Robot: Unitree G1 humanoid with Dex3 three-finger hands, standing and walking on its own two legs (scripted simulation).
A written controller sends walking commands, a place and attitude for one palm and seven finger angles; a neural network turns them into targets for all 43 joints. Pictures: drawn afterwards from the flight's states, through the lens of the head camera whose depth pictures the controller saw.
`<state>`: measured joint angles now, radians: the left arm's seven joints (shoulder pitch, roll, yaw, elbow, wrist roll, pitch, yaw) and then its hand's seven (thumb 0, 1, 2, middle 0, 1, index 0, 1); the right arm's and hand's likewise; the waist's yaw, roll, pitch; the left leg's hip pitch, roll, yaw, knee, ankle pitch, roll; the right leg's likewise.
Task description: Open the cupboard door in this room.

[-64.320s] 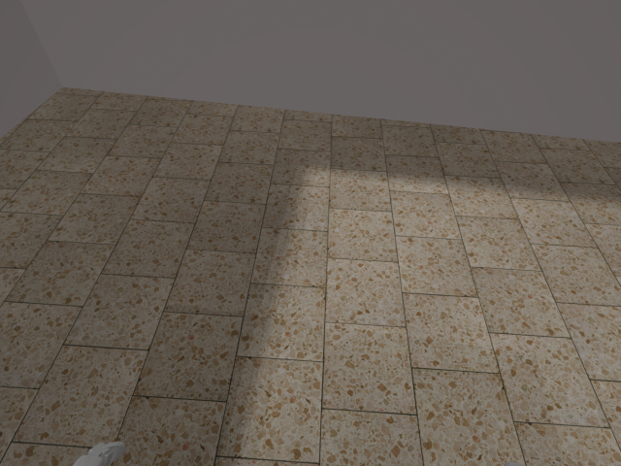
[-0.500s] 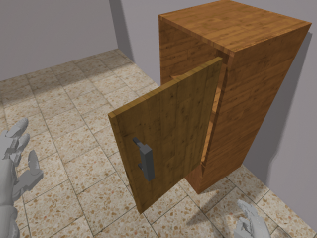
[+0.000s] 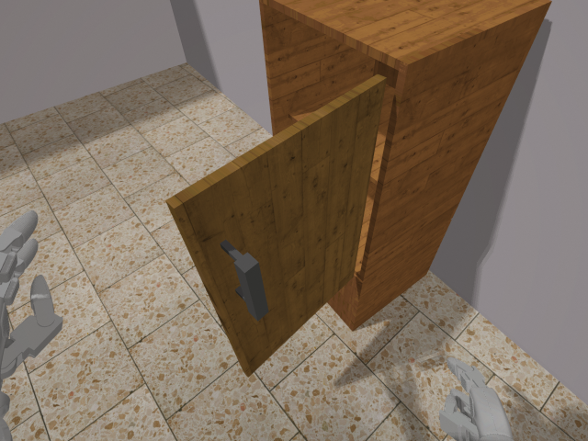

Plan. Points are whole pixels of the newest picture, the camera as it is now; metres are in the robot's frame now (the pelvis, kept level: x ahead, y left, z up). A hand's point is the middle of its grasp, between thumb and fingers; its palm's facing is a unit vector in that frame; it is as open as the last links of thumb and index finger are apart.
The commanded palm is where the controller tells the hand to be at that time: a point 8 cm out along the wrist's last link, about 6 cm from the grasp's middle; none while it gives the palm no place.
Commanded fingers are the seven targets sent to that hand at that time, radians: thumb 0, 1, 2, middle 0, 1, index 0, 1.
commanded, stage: step back with the hand held close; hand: left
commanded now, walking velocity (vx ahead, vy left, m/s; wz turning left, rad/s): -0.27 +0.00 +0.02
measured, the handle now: (243, 280) +0.33 +0.11 +0.02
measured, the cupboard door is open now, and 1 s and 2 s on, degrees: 98 98 98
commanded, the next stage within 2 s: stop stepping back and stand still in 0.86 s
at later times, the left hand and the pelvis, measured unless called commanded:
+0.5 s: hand out of the picture +0.11 +0.30 +0.15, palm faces +0.45 -0.75 -0.48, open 7.4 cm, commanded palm +0.05 +0.33 +0.17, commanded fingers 0.00 0.90 0.90 -0.20 -0.30 -0.20 -0.30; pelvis -0.08 +0.03 -0.02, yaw +1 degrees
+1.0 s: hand out of the picture +0.02 +0.26 +0.17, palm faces +0.33 -0.80 -0.51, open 7.4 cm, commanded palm -0.03 +0.31 +0.17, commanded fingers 0.00 0.90 0.90 -0.20 -0.30 -0.20 -0.30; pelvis -0.17 +0.01 -0.02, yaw +0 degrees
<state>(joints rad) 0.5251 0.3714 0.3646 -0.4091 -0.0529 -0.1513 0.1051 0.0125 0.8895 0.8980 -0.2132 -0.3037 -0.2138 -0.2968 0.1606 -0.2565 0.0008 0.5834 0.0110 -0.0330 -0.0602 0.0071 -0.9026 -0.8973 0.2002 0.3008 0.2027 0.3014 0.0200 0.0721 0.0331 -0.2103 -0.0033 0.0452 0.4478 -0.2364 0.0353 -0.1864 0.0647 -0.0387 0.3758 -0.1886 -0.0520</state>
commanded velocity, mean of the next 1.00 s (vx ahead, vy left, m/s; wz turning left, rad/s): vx -0.29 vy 0.01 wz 0.02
